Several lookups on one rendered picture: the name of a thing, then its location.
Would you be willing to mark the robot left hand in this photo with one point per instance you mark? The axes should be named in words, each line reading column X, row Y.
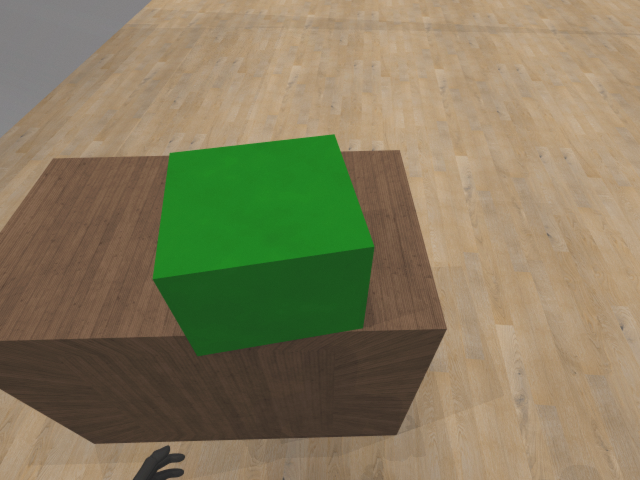
column 156, row 461

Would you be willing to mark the pedestal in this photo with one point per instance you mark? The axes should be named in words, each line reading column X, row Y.
column 87, row 339

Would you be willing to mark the carton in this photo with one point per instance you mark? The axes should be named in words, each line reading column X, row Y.
column 262, row 243

